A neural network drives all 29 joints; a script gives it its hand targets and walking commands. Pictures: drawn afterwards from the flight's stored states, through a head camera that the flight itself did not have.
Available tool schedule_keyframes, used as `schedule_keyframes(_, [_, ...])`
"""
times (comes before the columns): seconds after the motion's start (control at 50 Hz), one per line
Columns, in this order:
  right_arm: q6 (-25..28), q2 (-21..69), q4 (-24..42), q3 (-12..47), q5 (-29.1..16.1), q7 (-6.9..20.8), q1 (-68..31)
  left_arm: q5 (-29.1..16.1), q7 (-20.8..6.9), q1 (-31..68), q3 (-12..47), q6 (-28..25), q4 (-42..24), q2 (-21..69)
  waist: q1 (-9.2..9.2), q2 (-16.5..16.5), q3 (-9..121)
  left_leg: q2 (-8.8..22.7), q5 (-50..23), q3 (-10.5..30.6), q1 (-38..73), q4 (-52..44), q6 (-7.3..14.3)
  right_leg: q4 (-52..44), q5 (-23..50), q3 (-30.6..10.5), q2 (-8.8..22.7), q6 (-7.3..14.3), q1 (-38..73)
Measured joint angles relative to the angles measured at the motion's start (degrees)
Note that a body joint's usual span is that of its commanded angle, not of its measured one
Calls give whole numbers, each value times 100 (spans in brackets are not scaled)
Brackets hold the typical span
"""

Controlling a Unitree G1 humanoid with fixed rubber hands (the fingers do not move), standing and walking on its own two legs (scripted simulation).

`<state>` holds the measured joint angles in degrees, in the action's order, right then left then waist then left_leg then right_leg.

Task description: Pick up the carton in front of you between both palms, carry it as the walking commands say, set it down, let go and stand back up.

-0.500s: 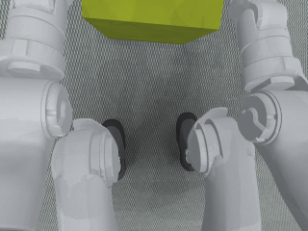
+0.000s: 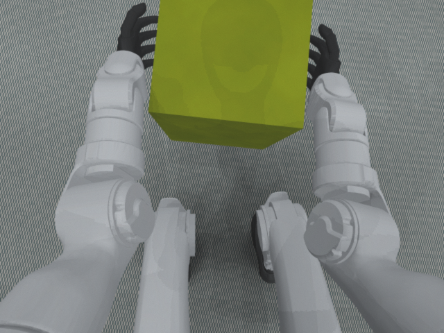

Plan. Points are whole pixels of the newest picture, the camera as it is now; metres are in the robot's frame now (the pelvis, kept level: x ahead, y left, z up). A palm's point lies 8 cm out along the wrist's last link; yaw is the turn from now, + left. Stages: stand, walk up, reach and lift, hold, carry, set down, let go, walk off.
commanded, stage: reach and lift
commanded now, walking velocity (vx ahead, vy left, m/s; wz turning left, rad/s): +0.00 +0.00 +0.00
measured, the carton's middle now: (226, 81) +0.53 +0.00 -0.14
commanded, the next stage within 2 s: none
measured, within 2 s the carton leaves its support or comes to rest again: neither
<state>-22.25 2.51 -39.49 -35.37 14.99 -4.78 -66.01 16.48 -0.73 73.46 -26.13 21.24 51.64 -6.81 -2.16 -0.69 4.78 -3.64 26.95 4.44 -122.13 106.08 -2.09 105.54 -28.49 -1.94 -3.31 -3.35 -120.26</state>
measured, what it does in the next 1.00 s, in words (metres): rises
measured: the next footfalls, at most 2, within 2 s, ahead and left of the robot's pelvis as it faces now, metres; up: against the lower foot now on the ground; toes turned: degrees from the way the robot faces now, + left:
none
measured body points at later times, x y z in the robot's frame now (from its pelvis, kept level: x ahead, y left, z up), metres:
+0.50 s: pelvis +0.04 +0.00 +0.12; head +0.24 +0.02 +0.52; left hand +0.50 +0.15 +0.07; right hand +0.49 -0.15 +0.07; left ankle +0.12 +0.13 -0.43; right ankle +0.12 -0.13 -0.43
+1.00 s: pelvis +0.08 +0.00 +0.25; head +0.17 +0.00 +0.69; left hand +0.45 +0.15 +0.22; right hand +0.45 -0.15 +0.22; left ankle +0.12 +0.13 -0.43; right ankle +0.12 -0.13 -0.43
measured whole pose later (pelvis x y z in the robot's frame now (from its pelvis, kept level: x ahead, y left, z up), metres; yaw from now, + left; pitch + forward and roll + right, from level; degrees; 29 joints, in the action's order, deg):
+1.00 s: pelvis +0.08 +0.00 +0.25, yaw +2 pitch +20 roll +0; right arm -23.4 8.7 -29.1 -22.5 13.7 -1.5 -27.5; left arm 14.2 0.2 28.5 -20.7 23.2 30.5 7.3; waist -0.8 0.5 10.0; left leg -1.7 20.9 3.8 -54.2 54.8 -1.1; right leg 55.1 -21.9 -3.6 -1.7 -1.1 -53.5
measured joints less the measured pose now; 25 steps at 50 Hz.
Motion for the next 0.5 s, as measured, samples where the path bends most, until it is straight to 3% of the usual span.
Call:
schedule_keyframes(0.28, [-295, 144, 815, 480, -275, 61, 854, -291, 53, -1114, 271, 354, -1257, 412, 62, 110, 401, 66, -18, -72, 959, -962, 29, -935, 46, -93, 12, 20, 912])
schedule_keyframes(0.5, [-125, 288, 676, 682, -245, 175, 1924, -261, 130, -2284, 296, 230, -1375, 831, 38, 46, 835, 77, 13, -44, 2516, -2009, 75, -2011, 20, -79, 86, 76, 2490])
